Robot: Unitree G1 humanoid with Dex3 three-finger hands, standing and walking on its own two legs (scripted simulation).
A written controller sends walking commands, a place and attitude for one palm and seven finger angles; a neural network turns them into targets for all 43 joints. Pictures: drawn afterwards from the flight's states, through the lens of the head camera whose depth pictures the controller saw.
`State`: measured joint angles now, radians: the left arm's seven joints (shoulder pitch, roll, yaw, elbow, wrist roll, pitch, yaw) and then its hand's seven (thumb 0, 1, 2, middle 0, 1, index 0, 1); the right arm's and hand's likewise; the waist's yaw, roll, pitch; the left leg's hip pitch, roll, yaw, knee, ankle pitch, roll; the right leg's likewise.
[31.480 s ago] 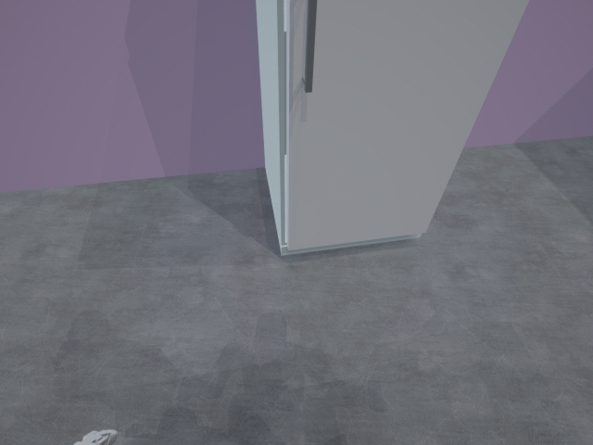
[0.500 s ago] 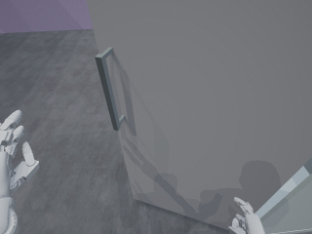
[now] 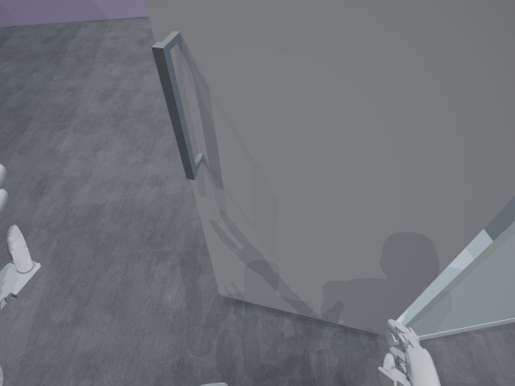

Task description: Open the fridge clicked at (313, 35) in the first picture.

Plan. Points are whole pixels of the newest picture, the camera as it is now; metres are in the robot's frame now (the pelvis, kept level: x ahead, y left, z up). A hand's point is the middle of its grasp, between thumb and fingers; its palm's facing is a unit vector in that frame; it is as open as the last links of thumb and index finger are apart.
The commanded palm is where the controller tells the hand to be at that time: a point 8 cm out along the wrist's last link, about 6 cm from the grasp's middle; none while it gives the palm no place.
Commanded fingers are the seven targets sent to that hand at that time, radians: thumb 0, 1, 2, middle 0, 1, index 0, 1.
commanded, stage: step back with the hand held close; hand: left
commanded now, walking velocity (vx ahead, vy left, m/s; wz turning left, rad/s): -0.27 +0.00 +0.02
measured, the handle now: (184, 115) +0.49 +0.17 +0.17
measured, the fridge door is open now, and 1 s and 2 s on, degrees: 66 66 66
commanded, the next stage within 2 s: stop stepping back and stand still in 0.60 s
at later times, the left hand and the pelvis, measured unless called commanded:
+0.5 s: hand out of the picture +0.11 +0.28 +0.17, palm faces +0.54 -0.73 -0.41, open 7.4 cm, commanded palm +0.04 +0.31 +0.19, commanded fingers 0.00 0.90 0.90 -0.20 -0.30 -0.20 -0.30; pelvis -0.08 +0.01 -0.01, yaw +3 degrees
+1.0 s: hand out of the picture -0.03 +0.29 +0.19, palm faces +0.50 -0.82 -0.27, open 7.4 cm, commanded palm -0.10 +0.33 +0.19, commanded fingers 0.00 0.90 0.90 -0.20 -0.30 -0.20 -0.30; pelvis -0.22 +0.02 +0.01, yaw +3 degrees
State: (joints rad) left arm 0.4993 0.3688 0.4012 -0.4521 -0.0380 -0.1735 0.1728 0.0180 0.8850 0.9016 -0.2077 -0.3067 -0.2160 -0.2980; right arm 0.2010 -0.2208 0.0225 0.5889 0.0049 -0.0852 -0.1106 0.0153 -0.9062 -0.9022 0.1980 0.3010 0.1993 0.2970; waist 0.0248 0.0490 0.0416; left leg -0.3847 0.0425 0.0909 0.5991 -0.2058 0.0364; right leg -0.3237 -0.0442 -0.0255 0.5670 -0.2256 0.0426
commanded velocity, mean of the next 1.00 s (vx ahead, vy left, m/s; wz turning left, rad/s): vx -0.15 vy -0.04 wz -0.03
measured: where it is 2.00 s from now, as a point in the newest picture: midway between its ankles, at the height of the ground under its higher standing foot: outside the picture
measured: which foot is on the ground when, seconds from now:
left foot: down 0.00-0.64, up 0.66-0.76, down 0.78-1.00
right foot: down 0.00-0.78, up 0.80-1.00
